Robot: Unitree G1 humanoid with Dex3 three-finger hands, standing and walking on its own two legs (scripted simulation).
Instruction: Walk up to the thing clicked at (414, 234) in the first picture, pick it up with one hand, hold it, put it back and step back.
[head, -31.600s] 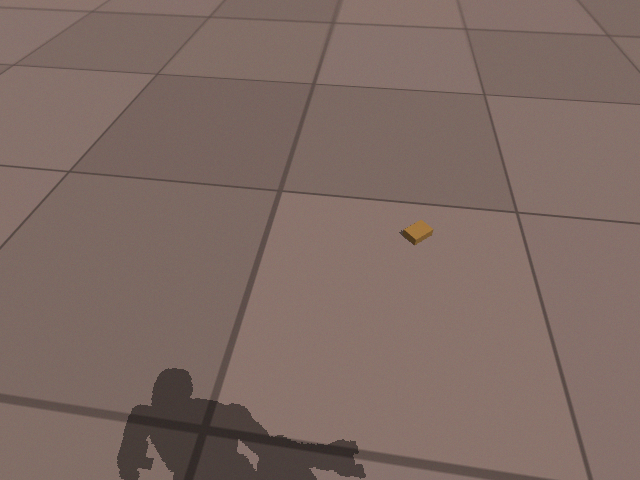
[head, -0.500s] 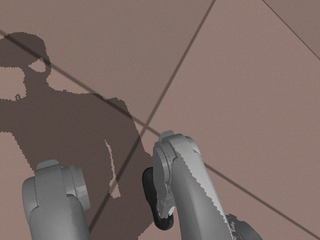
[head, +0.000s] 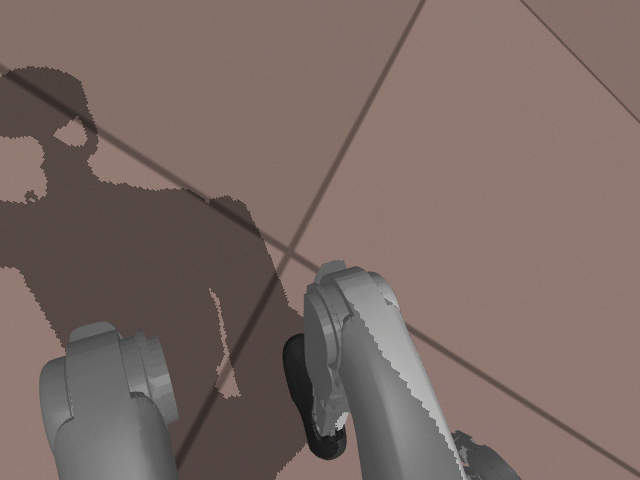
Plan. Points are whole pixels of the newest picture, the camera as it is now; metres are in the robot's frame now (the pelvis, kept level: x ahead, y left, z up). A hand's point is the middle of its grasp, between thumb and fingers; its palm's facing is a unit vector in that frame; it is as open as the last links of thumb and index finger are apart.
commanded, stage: rise first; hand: left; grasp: from above
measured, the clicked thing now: out of the picture +0.50 +0.36 -0.30
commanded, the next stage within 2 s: approach in 1.44 s
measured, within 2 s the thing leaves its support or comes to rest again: neither
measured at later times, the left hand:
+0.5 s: hand out of the picture +0.45 +0.40 -0.17, palm faces -0.43 -0.09 -0.90, open 12.1 cm
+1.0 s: hand out of the picture +0.45 +0.40 -0.17, palm faces -0.44 -0.09 -0.89, open 12.2 cm
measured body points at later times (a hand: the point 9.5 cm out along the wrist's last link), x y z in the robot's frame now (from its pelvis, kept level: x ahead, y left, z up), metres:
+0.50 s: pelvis +0.00 +0.00 +0.00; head +0.24 +0.14 +0.35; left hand +0.47 +0.40 -0.12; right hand +0.07 -0.27 -0.06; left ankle +0.07 +0.12 -0.28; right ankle +0.13 -0.14 -0.28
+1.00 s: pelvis +0.00 +0.00 +0.00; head +0.25 +0.13 +0.35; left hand +0.47 +0.40 -0.12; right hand +0.07 -0.27 -0.06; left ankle +0.07 +0.12 -0.28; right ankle +0.13 -0.14 -0.28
